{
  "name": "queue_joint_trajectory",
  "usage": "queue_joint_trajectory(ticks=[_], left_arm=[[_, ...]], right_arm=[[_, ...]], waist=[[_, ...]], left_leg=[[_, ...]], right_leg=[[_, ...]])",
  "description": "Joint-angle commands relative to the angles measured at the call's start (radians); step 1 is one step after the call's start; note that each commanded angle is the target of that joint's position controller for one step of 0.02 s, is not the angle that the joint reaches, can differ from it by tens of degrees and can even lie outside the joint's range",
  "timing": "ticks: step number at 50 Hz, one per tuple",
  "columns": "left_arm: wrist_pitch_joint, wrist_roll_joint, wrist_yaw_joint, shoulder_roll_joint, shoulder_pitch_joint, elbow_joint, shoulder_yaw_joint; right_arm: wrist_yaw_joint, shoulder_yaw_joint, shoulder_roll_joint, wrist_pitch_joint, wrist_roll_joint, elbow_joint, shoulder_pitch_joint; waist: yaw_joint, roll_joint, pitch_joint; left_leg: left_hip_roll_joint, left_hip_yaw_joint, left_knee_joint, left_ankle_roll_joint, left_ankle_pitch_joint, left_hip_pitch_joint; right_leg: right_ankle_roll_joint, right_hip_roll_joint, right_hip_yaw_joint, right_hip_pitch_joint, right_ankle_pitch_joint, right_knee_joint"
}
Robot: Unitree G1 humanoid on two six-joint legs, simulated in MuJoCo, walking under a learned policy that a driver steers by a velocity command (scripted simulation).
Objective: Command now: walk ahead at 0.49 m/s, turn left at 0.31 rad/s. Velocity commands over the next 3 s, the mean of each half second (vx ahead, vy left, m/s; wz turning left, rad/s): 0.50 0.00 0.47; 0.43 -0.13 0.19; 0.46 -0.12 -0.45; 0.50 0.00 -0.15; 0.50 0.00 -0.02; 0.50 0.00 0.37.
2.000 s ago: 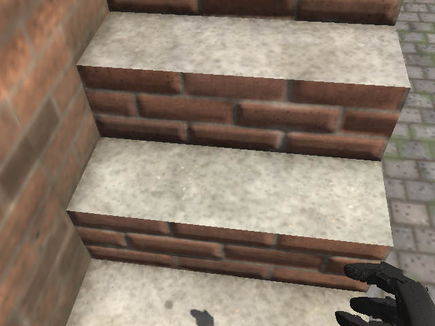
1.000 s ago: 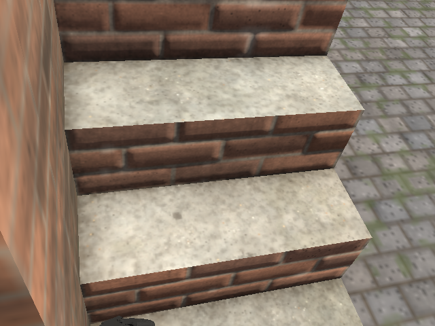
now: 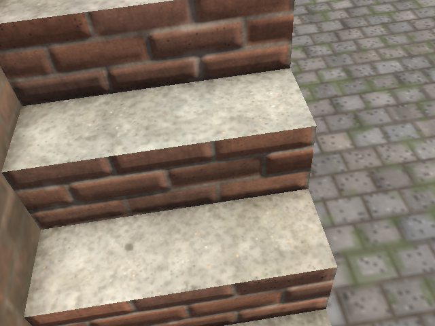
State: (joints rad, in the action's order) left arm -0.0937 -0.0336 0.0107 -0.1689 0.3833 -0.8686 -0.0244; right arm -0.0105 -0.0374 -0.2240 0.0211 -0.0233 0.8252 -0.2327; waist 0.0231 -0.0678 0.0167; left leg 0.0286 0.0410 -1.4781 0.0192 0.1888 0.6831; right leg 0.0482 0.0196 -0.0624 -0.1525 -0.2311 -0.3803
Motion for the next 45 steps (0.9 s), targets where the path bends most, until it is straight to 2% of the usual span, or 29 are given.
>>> queue_joint_trajectory(ticks=[1,5,6,9,12,15,18,19,20,21,22,23,24,25,26,27,29,30,32,33,34,35,36,38,39,41,42,43,45], left_arm=[[-0.025,-0.022,-0.023,-0.128,0.017,0.042,-0.019],[-0.016,-0.02,-0.044,-0.144,0.139,-0.001,-0.025],[-0.014,-0.013,-0.049,-0.153,0.137,0.002,-0.025],[-0.024,-0.023,-0.054,-0.163,0.181,-0.024,-0.025],[-0.042,-0.024,-0.036,-0.155,0.265,-0.093,-0.02],[-0.047,-0.021,-0.02,-0.133,0.202,-0.102,0.0],[-0.051,-0.017,-0.024,-0.169,0.16,-0.102,0.009],[-0.029,0.006,-0.032,-0.172,0.149,-0.125,0.017],[-0.019,0.006,-0.043,-0.186,0.131,-0.117,0.013],[-0.012,0.044,-0.049,-0.222,0.054,-0.085,0.009],[-0.017,0.075,-0.048,-0.262,0.06,-0.064,0.003],[-0.029,0.106,-0.031,-0.378,0.012,-0.019,-0.037],[-0.048,0.128,0.001,-0.387,-0.051,0.033,-0.053],[-0.065,0.122,0.06,-0.307,-0.129,0.105,-0.047],[-0.06,0.035,0.094,-0.239,-0.161,0.146,-0.04],[-0.033,-0.002,0.095,-0.141,-0.223,0.202,-0.018],[0.002,-0.05,0.047,0.011,-0.247,0.253,0.021],[0.017,-0.058,0.023,0.052,-0.288,0.283,0.036],[0.031,-0.047,-0.006,0.088,-0.275,0.302,0.063],[0.031,-0.044,-0.021,0.102,-0.286,0.307,0.074],[0.062,0.068,0.019,-0.118,-0.281,0.379,0.051],[0.074,0.049,0.043,-0.132,-0.328,0.37,0.04],[0.057,-0.031,-0.014,0.117,-0.31,0.25,0.079],[0.05,-0.021,-0.057,0.151,-0.43,0.314,0.093],[0.07,-0.021,-0.064,0.174,-0.544,0.36,0.117],[0.109,-0.01,-0.039,0.146,-0.67,0.41,0.113],[0.114,0.022,-0.031,0.144,-0.695,0.424,0.118],[0.122,0.005,-0.021,0.174,-0.624,0.388,0.119],[0.132,-0.021,0.003,0.204,-0.644,0.36,0.12]], right_arm=[[0.017,-0.016,-0.003,-0.027,0.002,0.005,-0.097],[0.045,-0.027,-0.003,-0.054,-0.024,-0.078,0.075],[0.043,-0.028,-0.008,-0.048,-0.031,-0.103,0.096],[0.049,-0.025,0.019,-0.052,-0.016,-0.154,0.174],[0.064,0.009,0.087,-0.063,-0.006,-0.261,0.359],[0.063,0.04,0.12,-0.054,-0.002,-0.333,0.438],[0.063,0.051,0.105,-0.053,-0.012,-0.397,0.452],[0.055,0.075,0.121,-0.052,-0.024,-0.436,0.46],[0.053,0.082,0.118,-0.056,-0.031,-0.457,0.468],[0.062,0.09,0.125,-0.063,0.016,-0.417,0.314],[0.07,0.066,0.062,-0.081,0.028,-0.36,0.195],[0.066,0.019,0.003,-0.081,0.016,-0.298,-0.062],[0.063,-0.025,-0.107,-0.074,-0.007,-0.244,-0.162],[0.082,-0.073,-0.244,-0.085,-0.029,-0.185,-0.213],[0.098,-0.095,-0.258,-0.098,-0.026,-0.2,-0.086],[0.093,-0.081,-0.217,-0.089,-0.02,-0.193,0.015],[0.098,-0.029,-0.061,-0.045,0.011,-0.07,0.07],[0.105,-0.014,-0.005,-0.024,0.022,-0.016,0.085],[0.085,0.01,0.055,0.009,-0.006,0.044,0.073],[0.076,0.011,0.048,0.025,-0.002,0.073,0.027],[-0.059,0.035,0.05,0.03,-0.114,0.08,-0.017],[-0.082,0.012,0.008,0.025,-0.119,0.121,-0.083],[0.037,0.02,0.059,0.069,-0.029,0.131,-0.069],[0.072,0.028,0.019,0.108,-0.006,0.183,-0.192],[0.073,0.041,0.048,0.105,-0.002,0.212,-0.224],[0.089,0.044,0.049,0.09,-0.012,0.217,-0.223],[0.104,0.019,-0.014,0.084,0.012,0.202,-0.261],[0.132,0.004,-0.03,0.075,-0.005,0.201,-0.33],[0.177,-0.017,-0.047,0.05,0.006,0.208,-0.425]], waist=[[-0.032,0.261,0.014],[0.022,0.186,-0.094],[0.008,0.111,-0.12],[0.027,0.095,-0.121],[0.06,0.113,-0.175],[0.027,0.087,-0.194],[0.0,0.093,-0.173],[-0.043,0.091,-0.148],[-0.043,0.092,-0.112],[-0.116,0.144,-0.006],[-0.139,0.159,0.161],[-0.239,0.376,0.335],[-0.315,0.325,0.436],[-0.306,-0.11,0.45],[-0.213,-0.118,0.531],[-0.148,-0.006,0.374],[-0.009,0.097,0.013],[0.043,0.122,-0.059],[0.069,0.097,-0.051],[0.061,0.1,-0.07],[0.048,0.036,0.083],[0.025,-0.087,0.07],[0.011,0.125,-0.048],[-0.027,0.156,-0.091],[-0.039,0.132,-0.118],[-0.071,0.039,-0.066],[-0.12,-0.007,-0.035],[-0.125,-0.051,0.054],[-0.152,-0.022,0.099]], left_leg=[[0.042,-0.067,-0.137,-0.01,-0.005,-0.059],[0.042,-0.026,-0.474,0.027,0.183,0.31],[0.015,0.018,-0.447,0.035,0.198,0.382],[0.015,0.012,-0.601,0.056,0.291,0.558],[0.005,0.017,-0.869,0.094,0.491,0.857],[0.008,-0.045,-0.825,0.102,0.495,0.821],[-0.026,-0.112,-0.684,0.094,0.498,0.789],[-0.066,-0.143,-0.437,0.105,0.479,0.662],[-0.062,-0.19,-0.286,0.104,0.42,0.513],[-0.017,-0.24,0.042,0.141,0.381,0.089],[0.064,-0.26,0.096,0.143,0.26,-0.169],[0.165,-0.303,0.187,0.149,0.302,-0.382],[0.147,-0.027,0.337,0.215,0.276,-0.547],[-0.113,0.659,0.835,0.344,0.128,-0.691],[-0.164,0.988,1.102,0.292,0.263,-0.679],[-0.148,0.929,1.106,0.253,0.56,-0.507],[-0.082,0.703,1.0,0.227,0.528,-0.18],[-0.051,0.578,0.991,0.212,0.39,-0.093],[-0.043,0.422,0.987,0.215,0.156,-0.143],[-0.03,0.323,0.98,0.205,0.052,-0.164],[-0.002,0.265,0.938,0.267,0.035,-0.128],[-0.062,0.321,1.011,0.335,-0.064,-0.184],[-0.144,0.22,1.003,0.154,-0.462,-0.353],[-0.151,0.203,1.043,0.098,-0.434,-0.376],[-0.121,0.146,1.089,0.051,-0.291,-0.358],[-0.132,0.142,1.24,0.097,-0.282,-0.326],[-0.208,0.177,1.375,0.13,-0.507,-0.431],[-0.227,0.199,1.32,0.136,-0.605,-0.637],[-0.258,0.094,1.283,0.134,-0.803,-0.951]], right_leg=[[0.105,-0.251,0.041,-0.041,0.627,0.09],[0.209,-0.347,0.163,0.144,0.355,0.12],[0.198,-0.356,0.157,0.203,0.35,0.115],[0.174,-0.393,0.157,0.325,0.321,0.112],[0.153,-0.449,0.173,0.405,0.149,0.156],[0.104,-0.39,0.05,0.245,0.156,0.232],[0.096,-0.347,-0.045,0.218,0.409,0.239],[0.059,-0.28,-0.109,0.162,0.51,0.27],[0.064,-0.246,-0.15,0.116,0.674,0.291],[0.104,-0.231,-0.201,-0.034,1.249,0.253],[0.135,-0.246,-0.156,-0.026,1.642,0.098],[0.155,-0.306,-0.156,0.049,2.151,-0.212],[0.104,-0.285,-0.09,-0.069,2.032,-0.564],[-0.001,0.004,-0.027,-0.397,0.779,-1.079],[0.0,0.082,0.191,-0.491,0.174,-1.419],[0.001,0.053,0.214,-0.601,0.21,-1.577],[0.014,0.044,0.162,-0.76,0.264,-1.707],[0.016,0.037,0.157,-0.796,0.238,-1.769],[0.014,0.029,0.163,-0.916,0.207,-1.879],[0.015,-0.006,0.168,-0.965,0.183,-1.836],[0.157,0.042,0.362,-1.088,0.126,-1.602],[0.17,0.064,0.266,-1.145,-0.007,-1.841],[0.072,0.021,0.134,-1.149,0.106,-2.018],[0.027,0.003,0.114,-1.31,-0.008,-2.064],[0.03,-0.043,0.082,-1.304,0.004,-1.891],[0.036,-0.052,-0.04,-1.175,0.086,-1.77],[0.033,-0.059,-0.094,-1.119,-0.024,-1.634],[0.055,-0.074,-0.07,-1.156,-0.033,-1.735],[0.092,-0.08,-0.036,-1.274,-0.166,-1.681]])
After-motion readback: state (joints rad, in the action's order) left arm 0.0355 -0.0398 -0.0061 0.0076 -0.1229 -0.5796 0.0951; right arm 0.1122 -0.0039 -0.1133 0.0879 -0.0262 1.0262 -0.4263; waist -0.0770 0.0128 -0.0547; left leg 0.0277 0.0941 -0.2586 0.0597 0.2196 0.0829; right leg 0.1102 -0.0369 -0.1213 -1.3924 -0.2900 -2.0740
